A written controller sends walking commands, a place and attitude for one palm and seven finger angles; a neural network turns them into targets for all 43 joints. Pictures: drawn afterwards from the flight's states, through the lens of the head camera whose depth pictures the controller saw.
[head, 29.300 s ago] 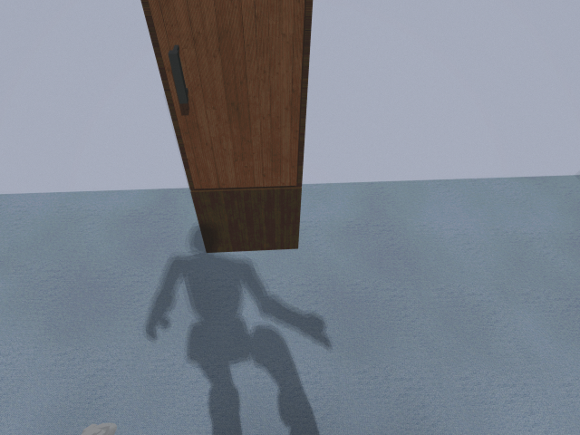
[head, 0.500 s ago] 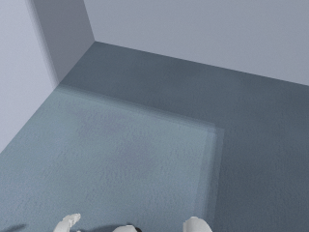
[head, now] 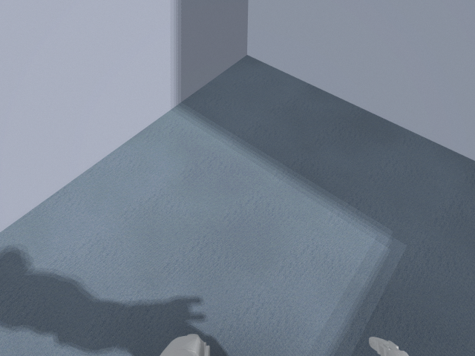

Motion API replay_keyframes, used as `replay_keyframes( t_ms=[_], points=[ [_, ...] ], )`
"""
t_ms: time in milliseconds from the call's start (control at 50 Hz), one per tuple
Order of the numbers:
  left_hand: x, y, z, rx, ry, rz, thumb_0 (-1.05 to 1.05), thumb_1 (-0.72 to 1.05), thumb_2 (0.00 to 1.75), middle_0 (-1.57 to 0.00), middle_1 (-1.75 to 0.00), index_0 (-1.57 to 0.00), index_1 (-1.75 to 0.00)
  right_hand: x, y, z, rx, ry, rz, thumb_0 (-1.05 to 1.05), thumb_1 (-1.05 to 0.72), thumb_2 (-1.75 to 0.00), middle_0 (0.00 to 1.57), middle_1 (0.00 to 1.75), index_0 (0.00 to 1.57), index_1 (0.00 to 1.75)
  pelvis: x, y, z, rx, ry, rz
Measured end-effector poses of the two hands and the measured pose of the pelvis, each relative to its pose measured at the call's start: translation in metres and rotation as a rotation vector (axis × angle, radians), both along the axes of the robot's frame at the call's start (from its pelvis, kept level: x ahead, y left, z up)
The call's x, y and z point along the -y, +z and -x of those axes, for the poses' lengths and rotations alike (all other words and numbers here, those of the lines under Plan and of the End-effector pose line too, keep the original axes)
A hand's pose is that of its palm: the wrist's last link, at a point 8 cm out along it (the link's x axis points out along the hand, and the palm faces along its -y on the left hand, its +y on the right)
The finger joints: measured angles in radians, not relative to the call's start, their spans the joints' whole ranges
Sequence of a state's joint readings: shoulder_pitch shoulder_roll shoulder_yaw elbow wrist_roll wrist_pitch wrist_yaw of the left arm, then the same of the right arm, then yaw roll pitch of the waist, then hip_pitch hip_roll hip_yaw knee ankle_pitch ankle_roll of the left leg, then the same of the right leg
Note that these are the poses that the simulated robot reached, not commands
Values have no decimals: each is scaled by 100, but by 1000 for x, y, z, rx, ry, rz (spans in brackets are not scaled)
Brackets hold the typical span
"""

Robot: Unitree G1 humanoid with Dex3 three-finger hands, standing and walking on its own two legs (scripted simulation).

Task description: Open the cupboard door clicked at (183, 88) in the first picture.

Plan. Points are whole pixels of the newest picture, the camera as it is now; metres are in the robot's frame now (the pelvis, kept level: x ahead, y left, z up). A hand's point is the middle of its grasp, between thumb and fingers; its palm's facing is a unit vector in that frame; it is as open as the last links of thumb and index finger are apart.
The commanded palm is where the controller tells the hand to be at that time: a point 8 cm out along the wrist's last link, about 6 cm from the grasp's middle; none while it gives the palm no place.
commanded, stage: turn to face it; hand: left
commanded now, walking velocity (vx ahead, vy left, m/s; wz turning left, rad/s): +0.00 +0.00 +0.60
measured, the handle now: out of the picture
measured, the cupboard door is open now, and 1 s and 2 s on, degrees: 48 48 48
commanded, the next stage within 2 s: none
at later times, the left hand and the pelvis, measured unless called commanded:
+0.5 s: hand out of the picture +0.08 +0.20 -0.15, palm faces +0.24 -0.92 -0.30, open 7.4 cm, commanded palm none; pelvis +0.01 -0.03 -0.01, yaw +15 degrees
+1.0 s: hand out of the picture -0.09 +0.18 -0.19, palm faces +0.59 -0.76 -0.26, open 7.3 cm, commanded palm none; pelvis +0.00 -0.02 -0.01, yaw +35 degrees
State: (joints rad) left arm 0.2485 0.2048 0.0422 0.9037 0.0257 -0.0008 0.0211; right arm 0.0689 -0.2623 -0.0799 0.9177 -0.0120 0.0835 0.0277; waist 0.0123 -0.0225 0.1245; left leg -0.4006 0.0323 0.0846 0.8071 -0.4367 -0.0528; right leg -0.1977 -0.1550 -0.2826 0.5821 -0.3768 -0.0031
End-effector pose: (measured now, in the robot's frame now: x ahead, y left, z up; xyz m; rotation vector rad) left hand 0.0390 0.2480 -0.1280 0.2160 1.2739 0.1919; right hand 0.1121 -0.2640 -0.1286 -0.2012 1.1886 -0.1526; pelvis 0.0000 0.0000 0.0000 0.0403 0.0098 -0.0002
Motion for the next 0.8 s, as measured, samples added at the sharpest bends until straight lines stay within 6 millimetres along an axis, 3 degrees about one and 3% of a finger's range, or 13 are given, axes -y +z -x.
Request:
replay_keyframes(
  t_ms=[100, 160, 260, 360, 500, 660, 800],
  points=[
    [-29, -25, 33, -62, 97, 12, 0, 91, 90, -21, -30, -21, -30, -30, 2, -44, 98, 112, 27, 1, -91, -90, 19, 30, 20, 30, -15, -16, -2, -4, 69, 16],
    [-38, -22, 34, -64, 132, 4, 1, 91, 90, -20, -30, -20, -30, -41, 9, -46, 98, 150, 33, 0, -91, -90, 19, 30, 20, 30, -17, -11, -1, 0, 95, 27],
    [-40, -6, 16, 13, 152, 1, 1, 91, 90, -20, -30, -20, -30, -48, 10, -34, 43, 174, 23, 0, -91, -90, 20, 30, 20, 30, -16, 0, 0, -7, 138, 40],
    [-29, 5, -4, 77, 160, -14, 1, 91, 90, -20, -30, -20, -30, -41, 1, -19, -20, 180, -6, 0, -90, -90, 20, 30, 20, 30, -3, 3, -3, -16, 181, 42],
    [6, 12, -17, 149, 185, -56, 0, 91, 90, -20, -30, -20, -30, -7, -28, -13, -104, 186, -41, 1, -90, -90, 20, 30, 20, 30, 30, -8, -10, -23, 259, 27],
    [46, 21, 20, 101, 309, -29, 0, 90, 90, -21, -30, -21, -30, 8, -18, -41, -143, 278, -32, 1, -91, -90, 19, 30, 20, 30, 47, 7, -18, -1, 388, -12],
    [51, 13, 71, 75, 459, -21, 0, 92, 90, -21, -30, -21, -30, -18, -9, -88, -111, 430, -6, 1, -91, -90, 19, 30, 20, 30, 46, 6, -18, 6, 498, -7]
  ],
)
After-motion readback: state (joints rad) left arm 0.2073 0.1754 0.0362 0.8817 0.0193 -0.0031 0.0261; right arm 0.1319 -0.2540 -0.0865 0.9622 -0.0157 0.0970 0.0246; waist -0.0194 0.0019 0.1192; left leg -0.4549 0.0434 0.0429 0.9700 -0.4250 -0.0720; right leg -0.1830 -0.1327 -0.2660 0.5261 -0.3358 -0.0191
